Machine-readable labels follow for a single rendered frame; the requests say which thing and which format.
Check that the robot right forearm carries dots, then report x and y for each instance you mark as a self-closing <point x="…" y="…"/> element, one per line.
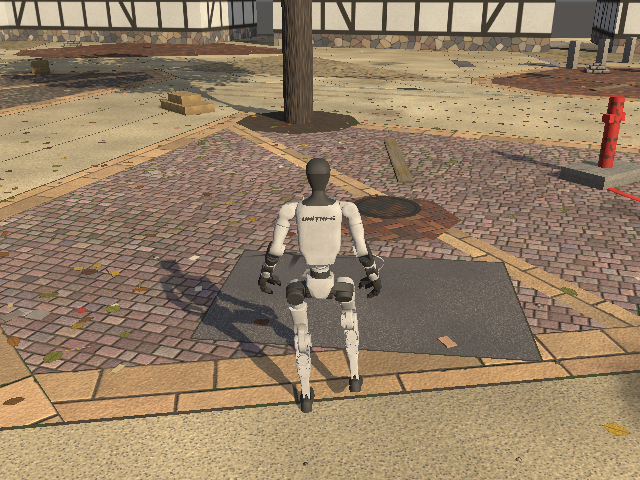
<point x="369" y="265"/>

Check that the right robot hand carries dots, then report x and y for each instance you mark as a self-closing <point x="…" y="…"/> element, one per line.
<point x="368" y="283"/>

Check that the left robot upper arm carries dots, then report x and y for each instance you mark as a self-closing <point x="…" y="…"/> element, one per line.
<point x="287" y="211"/>

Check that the left robot hand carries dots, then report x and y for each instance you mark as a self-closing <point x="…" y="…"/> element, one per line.
<point x="262" y="283"/>

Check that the robot left forearm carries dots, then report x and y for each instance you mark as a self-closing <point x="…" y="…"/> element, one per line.
<point x="269" y="263"/>

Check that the robot right shin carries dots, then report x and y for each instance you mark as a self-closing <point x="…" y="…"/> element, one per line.
<point x="352" y="346"/>

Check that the right robot upper arm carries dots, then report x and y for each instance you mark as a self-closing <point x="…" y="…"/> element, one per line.
<point x="350" y="210"/>

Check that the robot head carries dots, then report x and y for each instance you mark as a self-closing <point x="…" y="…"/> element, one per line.
<point x="318" y="174"/>

